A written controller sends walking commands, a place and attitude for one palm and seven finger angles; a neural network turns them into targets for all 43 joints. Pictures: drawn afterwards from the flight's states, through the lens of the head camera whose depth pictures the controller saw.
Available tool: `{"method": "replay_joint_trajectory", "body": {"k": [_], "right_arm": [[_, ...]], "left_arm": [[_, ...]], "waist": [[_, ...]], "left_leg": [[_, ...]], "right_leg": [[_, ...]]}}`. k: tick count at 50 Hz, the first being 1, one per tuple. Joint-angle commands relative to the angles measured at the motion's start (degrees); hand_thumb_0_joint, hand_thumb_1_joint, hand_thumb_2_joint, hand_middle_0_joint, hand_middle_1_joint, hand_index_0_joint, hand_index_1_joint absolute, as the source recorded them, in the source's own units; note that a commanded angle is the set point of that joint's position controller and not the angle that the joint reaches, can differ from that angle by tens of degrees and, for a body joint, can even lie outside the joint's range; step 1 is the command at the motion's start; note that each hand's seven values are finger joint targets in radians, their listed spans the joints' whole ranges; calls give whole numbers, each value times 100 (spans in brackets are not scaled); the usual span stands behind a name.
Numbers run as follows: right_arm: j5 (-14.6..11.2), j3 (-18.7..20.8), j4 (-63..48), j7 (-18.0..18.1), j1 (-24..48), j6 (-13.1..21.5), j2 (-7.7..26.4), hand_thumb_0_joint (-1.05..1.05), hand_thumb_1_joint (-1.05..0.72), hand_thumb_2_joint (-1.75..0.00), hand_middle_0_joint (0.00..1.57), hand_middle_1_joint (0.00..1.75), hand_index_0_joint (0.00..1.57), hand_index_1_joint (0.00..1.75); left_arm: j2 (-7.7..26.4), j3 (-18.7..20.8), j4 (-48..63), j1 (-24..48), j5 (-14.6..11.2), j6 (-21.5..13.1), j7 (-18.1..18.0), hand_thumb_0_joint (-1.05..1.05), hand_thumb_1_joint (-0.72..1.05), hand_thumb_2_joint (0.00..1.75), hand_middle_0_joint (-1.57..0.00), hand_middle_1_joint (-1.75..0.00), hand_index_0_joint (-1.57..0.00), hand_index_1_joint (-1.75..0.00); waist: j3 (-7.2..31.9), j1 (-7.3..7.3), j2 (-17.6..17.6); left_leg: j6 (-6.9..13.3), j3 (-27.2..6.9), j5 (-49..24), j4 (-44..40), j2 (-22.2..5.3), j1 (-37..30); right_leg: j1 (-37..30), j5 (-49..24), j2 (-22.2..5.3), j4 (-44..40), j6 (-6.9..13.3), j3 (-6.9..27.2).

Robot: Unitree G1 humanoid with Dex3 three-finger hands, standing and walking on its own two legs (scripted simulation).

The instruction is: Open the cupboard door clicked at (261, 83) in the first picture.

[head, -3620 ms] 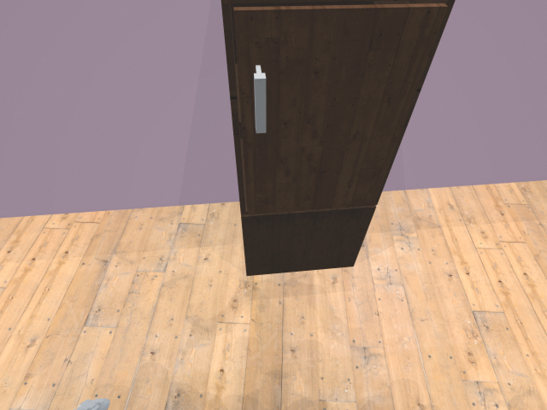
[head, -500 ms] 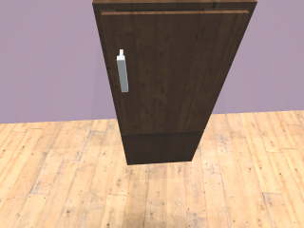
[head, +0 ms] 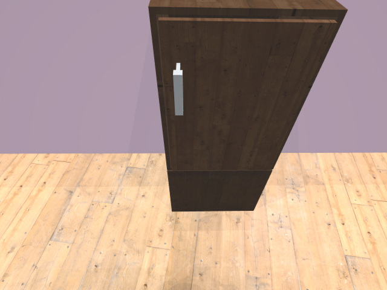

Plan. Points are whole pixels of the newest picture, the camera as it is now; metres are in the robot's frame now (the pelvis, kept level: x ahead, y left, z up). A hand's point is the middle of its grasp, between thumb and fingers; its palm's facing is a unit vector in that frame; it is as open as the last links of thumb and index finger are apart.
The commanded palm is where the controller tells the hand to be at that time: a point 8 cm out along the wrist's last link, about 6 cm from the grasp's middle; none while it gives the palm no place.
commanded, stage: come to a stop and stand still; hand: left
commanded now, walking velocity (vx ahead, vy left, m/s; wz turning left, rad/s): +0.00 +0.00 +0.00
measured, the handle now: (178, 89) +0.59 +0.09 +0.09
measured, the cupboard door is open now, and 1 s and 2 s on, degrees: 0 0 0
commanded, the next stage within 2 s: look again from close up in 1.00 s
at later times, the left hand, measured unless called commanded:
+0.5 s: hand out of the picture +0.03 +0.19 -0.17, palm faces -0.02 -0.98 -0.20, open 7.4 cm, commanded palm none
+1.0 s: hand out of the picture +0.06 +0.15 -0.16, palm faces -0.01 -0.98 -0.21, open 7.3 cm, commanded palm none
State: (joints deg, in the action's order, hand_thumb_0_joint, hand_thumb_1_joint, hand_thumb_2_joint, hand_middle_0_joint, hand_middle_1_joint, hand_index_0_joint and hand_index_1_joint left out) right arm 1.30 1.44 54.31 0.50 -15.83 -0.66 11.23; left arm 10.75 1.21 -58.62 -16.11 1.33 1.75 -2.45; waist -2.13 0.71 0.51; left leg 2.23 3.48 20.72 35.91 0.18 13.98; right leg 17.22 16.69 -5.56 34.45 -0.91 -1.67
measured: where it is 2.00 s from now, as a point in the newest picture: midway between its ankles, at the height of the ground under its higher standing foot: outside the picture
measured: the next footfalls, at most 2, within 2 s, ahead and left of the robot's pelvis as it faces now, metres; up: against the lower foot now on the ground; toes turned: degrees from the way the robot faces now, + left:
none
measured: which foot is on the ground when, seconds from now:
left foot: down 0.00-1.00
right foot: down 0.00-1.00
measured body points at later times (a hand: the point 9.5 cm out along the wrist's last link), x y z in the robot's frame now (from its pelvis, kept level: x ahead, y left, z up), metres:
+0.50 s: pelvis +0.02 +0.01 +0.01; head +0.03 +0.01 +0.46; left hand +0.04 +0.24 -0.15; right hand +0.03 -0.22 -0.15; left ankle -0.01 +0.09 -0.73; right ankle +0.03 -0.17 -0.73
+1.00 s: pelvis +0.03 -0.02 +0.01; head +0.05 -0.03 +0.46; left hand +0.06 +0.21 -0.15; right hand +0.03 -0.25 -0.15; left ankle -0.01 +0.09 -0.73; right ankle +0.03 -0.17 -0.73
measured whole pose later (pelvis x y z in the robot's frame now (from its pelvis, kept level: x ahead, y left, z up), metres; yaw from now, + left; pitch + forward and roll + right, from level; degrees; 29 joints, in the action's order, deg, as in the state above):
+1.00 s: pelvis +0.03 -0.02 +0.01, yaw -2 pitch -1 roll +0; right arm 0.8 0.6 63.3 1.6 -15.4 1.4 8.9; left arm 9.1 0.6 -62.2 -14.5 1.0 -0.2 -2.0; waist -2.3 0.1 0.4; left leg 0.0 4.7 19.8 28.2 -1.4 7.8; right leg 13.5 16.1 -3.1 30.1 -2.4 0.4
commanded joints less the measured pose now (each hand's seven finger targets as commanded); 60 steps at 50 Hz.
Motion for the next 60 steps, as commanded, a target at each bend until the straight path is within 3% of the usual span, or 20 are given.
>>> {"method": "replay_joint_trajectory", "body": {"k": [1, 3, 6, 14, 17, 27, 34, 47, 52, 60], "right_arm": [[-14, 30, -443, 58, -7, 155, 682, 0, -90, -90, 20, 30, 20, 30], [-23, 47, -398, 49, -33, 165, 677, 0, -90, -90, 20, 30, 20, 30], [-23, 42, -314, 44, -31, 180, 719, 0, -90, -90, 20, 30, 20, 30], [-41, -7, -25, 88, -160, 280, 625, 0, -90, -90, 20, 30, 20, 30], [-46, -13, 97, 104, -165, 296, 624, 0, -90, -90, 20, 30, 20, 30], [-53, -20, 468, 143, -288, 304, 470, 0, -90, -90, 20, 30, 20, 30], [-56, -24, 600, 146, -331, 274, 348, 0, -90, -90, 20, 30, 20, 30], [-50, -11, 754, 152, -351, 266, 284, 0, -90, -90, 20, 30, 20, 30], [-53, -23, 786, 160, -339, 269, 294, 0, -90, -90, 20, 30, 20, 30], [-53, -25, 814, 151, -311, 239, 273, 0, -90, -90, 20, 30, 20, 30]], "left_arm": [[494, -2, 318, -164, -16, -159, 81, 0, 90, 90, -20, -30, -20, -30], [520, -26, 282, -199, -7, -164, 90, 0, 90, 90, -20, -30, -20, -30], [502, -41, 247, -281, 11, -162, 100, 0, 90, 90, -20, -30, -20, -30], [491, -48, 112, -343, -7, -233, 82, 0, 90, 90, -20, -30, -20, -30], [497, -48, 52, -363, -23, -237, 74, 0, 90, 90, -20, -30, -20, -30], [440, -15, -96, -269, -41, -248, 46, 0, 90, 90, -20, -30, -20, -30], [438, -2, -129, -168, -36, -247, 41, 0, 90, 90, -20, -30, -20, -30], [439, 16, -145, -131, -49, -295, 36, 0, 90, 90, -20, -30, -20, -30], [449, 25, -163, -112, -48, -293, 34, 0, 90, 90, -20, -30, -20, -30], [457, 15, -183, -129, -42, -303, 42, 0, 90, 90, -20, -30, -20, -30]], "waist": [[-178, 11, 405], [-310, -18, 104], [-438, -6, 115], [-97, -45, -32], [15, -42, 69], [71, -43, 8], [-136, -37, -113], [82, -74, -102], [26, -71, -40], [-110, -71, -203]], "left_leg": [[135, -910, -322, -1700, -768, 604], [90, -905, 324, -1864, -685, 643], [88, -897, 592, -2055, -676, 683], [71, -644, -982, -1753, -633, 84], [56, -527, -1475, -1600, -622, -128], [37, -374, -1918, -1354, -608, -300], [4, -346, -1516, -1349, -580, -143], [-62, -267, -1616, -1254, -591, -408], [-75, -272, -1719, -1294, -617, -405], [-99, -259, -1306, -1343, -584, -329]], "right_leg": [[-290, -116, 237, -321, 200, -11], [-251, -173, 182, -510, 196, 145], [-194, -232, 159, -551, 174, 182], [-355, -976, 28, -639, 155, 310], [-396, -1179, 5, -605, 144, 344], [-568, -1592, -20, -529, 158, 336], [-560, -1573, -30, -621, 190, 385], [-584, -1827, -61, -723, 256, 473], [-608, -1840, -28, -721, 260, 450], [-542, -1555, -60, -935, 273, 517]]}}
